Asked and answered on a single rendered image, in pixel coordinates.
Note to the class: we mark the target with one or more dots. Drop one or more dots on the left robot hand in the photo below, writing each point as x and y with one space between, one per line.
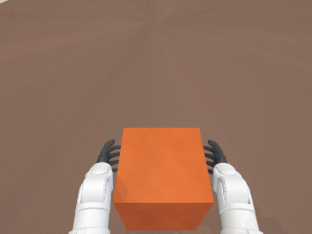
104 155

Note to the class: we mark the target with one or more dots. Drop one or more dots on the right robot hand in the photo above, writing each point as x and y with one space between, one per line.
217 156

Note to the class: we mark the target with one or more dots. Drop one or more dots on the left robot forearm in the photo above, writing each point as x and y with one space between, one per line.
94 201

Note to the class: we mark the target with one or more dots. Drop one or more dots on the carton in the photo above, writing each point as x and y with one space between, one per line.
162 181

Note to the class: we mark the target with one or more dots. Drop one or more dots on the right robot forearm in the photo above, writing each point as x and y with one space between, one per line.
235 203

